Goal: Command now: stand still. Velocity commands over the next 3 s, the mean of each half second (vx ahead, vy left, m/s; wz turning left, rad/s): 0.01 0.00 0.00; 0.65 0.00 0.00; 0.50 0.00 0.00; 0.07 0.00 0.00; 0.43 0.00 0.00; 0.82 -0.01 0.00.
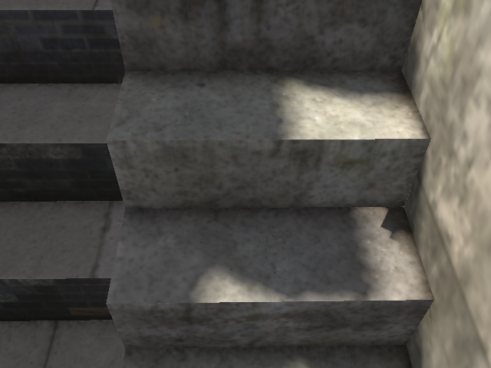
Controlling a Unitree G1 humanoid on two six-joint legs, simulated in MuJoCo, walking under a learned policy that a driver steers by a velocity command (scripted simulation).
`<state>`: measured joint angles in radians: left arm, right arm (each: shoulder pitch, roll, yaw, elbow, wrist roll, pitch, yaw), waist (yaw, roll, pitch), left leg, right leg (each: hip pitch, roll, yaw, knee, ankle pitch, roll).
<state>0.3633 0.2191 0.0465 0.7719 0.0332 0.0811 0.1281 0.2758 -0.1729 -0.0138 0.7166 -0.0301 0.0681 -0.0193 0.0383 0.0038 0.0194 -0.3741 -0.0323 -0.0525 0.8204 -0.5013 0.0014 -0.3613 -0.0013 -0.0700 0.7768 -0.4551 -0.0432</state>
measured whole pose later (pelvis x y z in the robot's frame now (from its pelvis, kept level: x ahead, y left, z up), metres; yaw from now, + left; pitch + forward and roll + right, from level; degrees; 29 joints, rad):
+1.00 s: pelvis -0.06 +0.04 -0.18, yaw +3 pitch +3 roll +1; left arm 0.21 0.27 0.06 0.76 -0.06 -0.08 0.05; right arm 0.28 -0.15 -0.01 0.73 -0.08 -0.07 0.04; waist -0.05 -0.10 -0.04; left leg -0.19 0.02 0.07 0.53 -0.38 -0.02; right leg -0.69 0.00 0.11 1.79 -0.31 -0.08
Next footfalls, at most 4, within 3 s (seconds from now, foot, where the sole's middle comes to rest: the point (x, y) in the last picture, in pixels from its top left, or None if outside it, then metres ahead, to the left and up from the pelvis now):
0.02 left None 0.05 0.11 -0.74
0.42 right None -0.14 -0.19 -0.95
0.88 left None -0.10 0.17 -0.95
1.34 right None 0.13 -0.05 -0.74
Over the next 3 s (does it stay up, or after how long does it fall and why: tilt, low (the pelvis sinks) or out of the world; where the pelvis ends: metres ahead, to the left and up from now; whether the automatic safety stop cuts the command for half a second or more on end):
stays up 0.32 0.12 0.07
